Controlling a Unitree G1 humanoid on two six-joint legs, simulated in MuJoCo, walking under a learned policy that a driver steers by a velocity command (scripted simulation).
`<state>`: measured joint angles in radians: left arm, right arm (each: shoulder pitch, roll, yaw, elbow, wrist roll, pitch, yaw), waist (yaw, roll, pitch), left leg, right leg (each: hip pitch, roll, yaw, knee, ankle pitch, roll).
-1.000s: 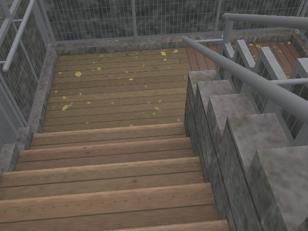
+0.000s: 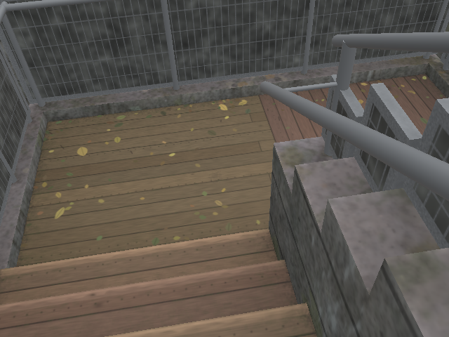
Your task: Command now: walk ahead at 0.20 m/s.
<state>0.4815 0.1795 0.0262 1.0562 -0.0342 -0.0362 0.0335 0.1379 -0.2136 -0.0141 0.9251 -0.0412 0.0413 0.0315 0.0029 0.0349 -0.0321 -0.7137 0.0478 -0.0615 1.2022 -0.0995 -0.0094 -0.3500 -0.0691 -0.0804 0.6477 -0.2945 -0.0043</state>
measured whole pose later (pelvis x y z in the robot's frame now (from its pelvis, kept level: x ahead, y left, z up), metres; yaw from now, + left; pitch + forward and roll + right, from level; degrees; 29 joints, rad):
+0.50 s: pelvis +0.20 +0.09 -0.06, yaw +2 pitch +1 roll +1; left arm 0.06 0.20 0.04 0.91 0.02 -0.03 -0.02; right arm 0.56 -0.21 -0.03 1.06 -0.04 -0.05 -0.03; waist -0.12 -0.05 0.02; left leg -0.10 -0.11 0.02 0.86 -0.77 0.10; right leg -0.52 0.00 -0.04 0.52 0.37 -0.06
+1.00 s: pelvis +0.47 +0.15 -0.24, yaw +8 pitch -2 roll -3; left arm 0.46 0.20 0.05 1.04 0.01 -0.07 0.06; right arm 0.07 -0.23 -0.04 0.88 -0.03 -0.02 0.02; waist 0.08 0.04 0.04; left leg -0.47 0.02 -0.03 0.52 0.39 0.06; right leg -0.17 -0.01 -0.17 1.05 -0.84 -0.01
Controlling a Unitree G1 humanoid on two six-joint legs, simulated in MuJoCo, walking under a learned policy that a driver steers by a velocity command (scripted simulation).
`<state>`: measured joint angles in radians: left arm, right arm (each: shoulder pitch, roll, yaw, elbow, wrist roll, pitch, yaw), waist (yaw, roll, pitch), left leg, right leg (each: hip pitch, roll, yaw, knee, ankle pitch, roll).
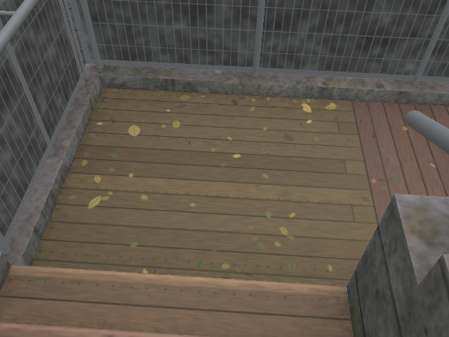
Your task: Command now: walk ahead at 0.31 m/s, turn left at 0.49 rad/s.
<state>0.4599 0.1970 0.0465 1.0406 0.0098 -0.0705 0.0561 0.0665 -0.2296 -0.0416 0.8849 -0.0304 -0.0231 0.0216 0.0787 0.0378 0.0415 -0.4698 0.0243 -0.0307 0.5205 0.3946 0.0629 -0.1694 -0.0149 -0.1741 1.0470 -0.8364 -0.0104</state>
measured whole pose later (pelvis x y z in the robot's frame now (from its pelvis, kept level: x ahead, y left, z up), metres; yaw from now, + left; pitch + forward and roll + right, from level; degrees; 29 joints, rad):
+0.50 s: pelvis +0.12 +0.03 -0.08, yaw +11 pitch -1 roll +1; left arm 0.25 0.21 0.02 0.90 0.01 0.08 0.04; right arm 0.25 -0.17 0.02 0.85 -0.01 0.04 -0.04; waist 0.00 -0.07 -0.05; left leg -0.33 -0.16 -0.05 0.64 -0.29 0.11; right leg -0.50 -0.01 0.13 1.06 -0.21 0.03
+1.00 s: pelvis +0.10 +0.03 -0.08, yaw -5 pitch +2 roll +0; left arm 0.27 0.27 0.08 0.77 0.00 0.08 0.03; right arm 0.16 -0.21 -0.01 0.70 -0.01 0.04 -0.02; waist 0.04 -0.04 0.01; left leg -0.31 -0.08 -0.02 0.58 -0.28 0.05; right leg -0.39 0.10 0.26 0.71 -0.41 -0.01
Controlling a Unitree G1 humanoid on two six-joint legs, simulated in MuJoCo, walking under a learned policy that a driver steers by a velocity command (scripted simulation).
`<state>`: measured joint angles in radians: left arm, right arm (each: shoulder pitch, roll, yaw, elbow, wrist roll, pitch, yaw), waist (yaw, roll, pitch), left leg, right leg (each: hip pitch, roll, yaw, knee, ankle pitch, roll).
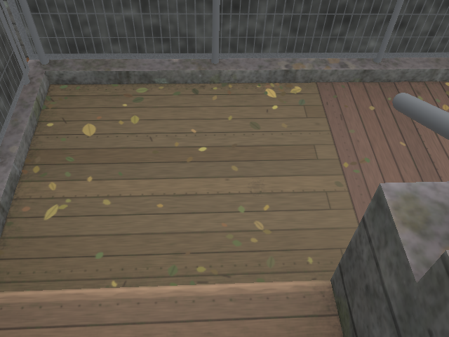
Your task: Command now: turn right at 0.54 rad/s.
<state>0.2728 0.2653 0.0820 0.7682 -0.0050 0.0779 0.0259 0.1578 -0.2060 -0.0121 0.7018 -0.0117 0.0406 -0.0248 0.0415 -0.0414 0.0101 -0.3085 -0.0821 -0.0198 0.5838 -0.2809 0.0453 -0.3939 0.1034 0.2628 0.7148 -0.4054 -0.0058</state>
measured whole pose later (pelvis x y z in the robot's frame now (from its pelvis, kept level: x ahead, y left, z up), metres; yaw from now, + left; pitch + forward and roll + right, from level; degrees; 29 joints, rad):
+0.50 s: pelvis +0.05 -0.02 +0.00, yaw -18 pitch +0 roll +0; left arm 0.19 0.24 0.05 0.77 -0.01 0.01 -0.02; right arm 0.31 -0.29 -0.04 0.75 -0.04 0.02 0.01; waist -0.03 0.05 0.01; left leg -0.32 0.00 0.06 0.93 -0.54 0.03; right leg -0.28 0.08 -0.02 0.59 -0.32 -0.11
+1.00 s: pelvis +0.18 -0.02 -0.08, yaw -28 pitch -1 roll -5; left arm 0.36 0.24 0.01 0.89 0.02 0.02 0.08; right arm 0.15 -0.26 -0.06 0.76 -0.01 0.00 0.05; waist 0.09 0.08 0.03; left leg -0.27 0.07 -0.08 0.27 0.40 -0.03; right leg -0.27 0.19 0.08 1.08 -0.77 -0.06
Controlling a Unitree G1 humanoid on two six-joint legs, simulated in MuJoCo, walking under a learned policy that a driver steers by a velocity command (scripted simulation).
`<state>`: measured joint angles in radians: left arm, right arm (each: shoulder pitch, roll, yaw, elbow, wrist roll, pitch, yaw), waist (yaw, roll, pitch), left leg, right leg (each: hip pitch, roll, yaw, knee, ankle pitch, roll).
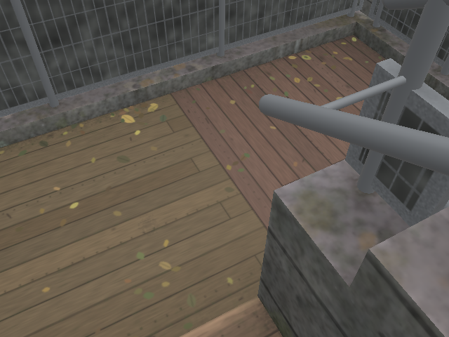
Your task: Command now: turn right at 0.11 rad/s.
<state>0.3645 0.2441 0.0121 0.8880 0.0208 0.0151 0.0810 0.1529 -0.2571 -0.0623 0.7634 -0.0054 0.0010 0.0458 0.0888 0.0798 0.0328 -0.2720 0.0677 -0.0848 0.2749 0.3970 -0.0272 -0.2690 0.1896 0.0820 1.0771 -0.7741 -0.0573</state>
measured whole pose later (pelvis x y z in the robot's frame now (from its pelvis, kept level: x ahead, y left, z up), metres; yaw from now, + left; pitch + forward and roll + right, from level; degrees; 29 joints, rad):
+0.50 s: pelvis -0.01 +0.01 -0.06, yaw +0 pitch +0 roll -2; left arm 0.13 0.15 -0.06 0.76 0.03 0.04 0.04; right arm 0.29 -0.26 -0.05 0.89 0.00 0.05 0.00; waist -0.06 0.06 -0.05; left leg -0.30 0.02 0.02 0.33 -0.05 0.04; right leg -0.55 0.05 -0.08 1.44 -0.92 -0.06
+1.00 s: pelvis -0.02 +0.02 -0.06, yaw -1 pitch +0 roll +1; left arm 0.29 0.19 -0.03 0.93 0.03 -0.02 0.04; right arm 0.33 -0.19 -0.02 1.04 -0.01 0.04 0.01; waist 0.03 -0.01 -0.03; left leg -0.18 0.00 0.00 0.38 -0.21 0.00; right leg -0.69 -0.01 -0.08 1.57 -0.70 -0.07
